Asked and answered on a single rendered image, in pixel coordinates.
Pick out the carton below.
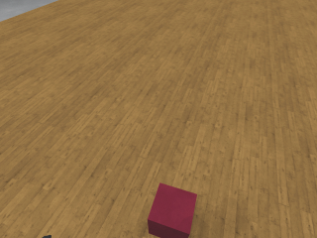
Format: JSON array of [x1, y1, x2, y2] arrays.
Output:
[[148, 182, 197, 238]]

